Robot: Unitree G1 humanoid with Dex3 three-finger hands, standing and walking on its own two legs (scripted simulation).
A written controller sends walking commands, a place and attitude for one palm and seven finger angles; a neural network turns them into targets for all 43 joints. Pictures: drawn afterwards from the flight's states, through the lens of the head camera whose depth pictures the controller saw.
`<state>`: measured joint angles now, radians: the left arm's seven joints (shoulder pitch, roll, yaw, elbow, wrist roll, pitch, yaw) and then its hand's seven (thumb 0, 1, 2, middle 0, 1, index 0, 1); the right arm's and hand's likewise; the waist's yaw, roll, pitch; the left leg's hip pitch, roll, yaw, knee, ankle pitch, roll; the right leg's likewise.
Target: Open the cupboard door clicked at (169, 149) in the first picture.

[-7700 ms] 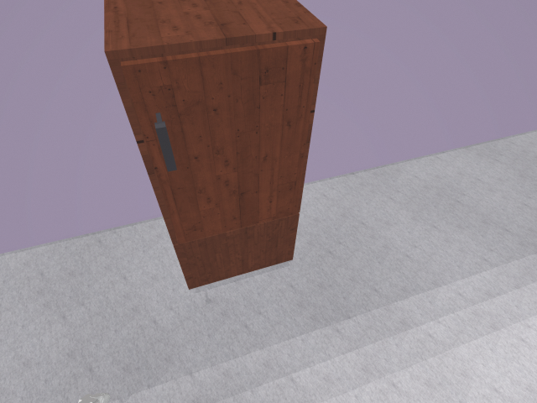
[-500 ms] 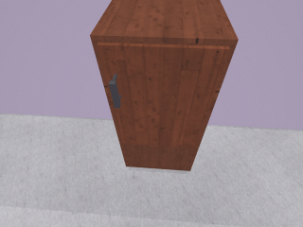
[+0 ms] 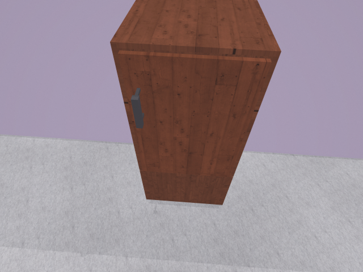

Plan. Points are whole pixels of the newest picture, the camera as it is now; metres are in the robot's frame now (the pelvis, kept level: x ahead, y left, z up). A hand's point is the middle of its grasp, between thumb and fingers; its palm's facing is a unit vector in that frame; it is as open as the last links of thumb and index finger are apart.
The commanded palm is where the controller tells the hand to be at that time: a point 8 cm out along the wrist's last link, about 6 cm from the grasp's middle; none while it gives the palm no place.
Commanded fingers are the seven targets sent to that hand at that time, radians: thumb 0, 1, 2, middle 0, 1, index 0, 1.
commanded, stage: look again from close up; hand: left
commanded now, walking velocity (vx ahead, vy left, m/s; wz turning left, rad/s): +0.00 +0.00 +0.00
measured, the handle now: (139, 108) +0.58 +0.17 +0.00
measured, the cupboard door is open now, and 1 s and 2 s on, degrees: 0 0 0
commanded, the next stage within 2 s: raise the hand with hooked fingers in 0.54 s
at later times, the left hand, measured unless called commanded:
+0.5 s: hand out of the picture +0.04 +0.19 -0.18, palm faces -0.01 -0.98 -0.21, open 7.3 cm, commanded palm none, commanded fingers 0.00 0.90 0.90 -0.20 -0.30 -0.20 -0.30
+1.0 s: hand (108, 240) +0.19 +0.18 -0.05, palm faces -0.03 -1.00 -0.02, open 8.2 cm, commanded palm +0.15 +0.25 -0.05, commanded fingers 0.00 0.46 0.71 -0.23 -0.58 -0.23 -0.58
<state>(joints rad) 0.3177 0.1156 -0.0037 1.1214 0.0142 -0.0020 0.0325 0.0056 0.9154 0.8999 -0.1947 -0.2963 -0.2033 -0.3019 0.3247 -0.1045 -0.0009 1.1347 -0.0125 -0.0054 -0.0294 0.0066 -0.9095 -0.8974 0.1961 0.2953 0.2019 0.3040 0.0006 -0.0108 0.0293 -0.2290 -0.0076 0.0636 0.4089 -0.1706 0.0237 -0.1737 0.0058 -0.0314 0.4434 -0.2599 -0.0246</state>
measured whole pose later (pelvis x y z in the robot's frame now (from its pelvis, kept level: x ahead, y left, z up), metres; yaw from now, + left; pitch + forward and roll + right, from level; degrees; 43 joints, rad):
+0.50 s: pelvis +0.02 +0.02 +0.00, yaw -1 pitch -1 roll +0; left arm 0.28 0.16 -0.01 1.07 0.02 -0.02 0.04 0.00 0.91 0.90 -0.19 -0.30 -0.20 -0.30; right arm 0.28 -0.17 0.01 1.08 -0.02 -0.03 -0.02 0.01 -0.92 -0.90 0.20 0.30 0.20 0.30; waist 0.00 0.00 0.01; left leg -0.23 -0.02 0.09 0.48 -0.25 0.05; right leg -0.17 -0.01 0.00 0.50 -0.32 0.00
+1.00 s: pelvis -0.01 -0.01 -0.06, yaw +1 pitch +11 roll +1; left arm 0.34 0.21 0.18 0.25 -0.25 -0.53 -0.37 0.00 0.69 0.80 -0.21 -0.44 -0.22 -0.45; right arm 0.14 -0.26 -0.06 0.56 0.01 -0.24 0.00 0.01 -0.91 -0.90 0.20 0.30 0.20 0.30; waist -0.01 -0.05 -0.13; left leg -0.75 0.01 0.05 0.97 -0.41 0.01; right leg -0.69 0.00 -0.06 1.01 -0.51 -0.05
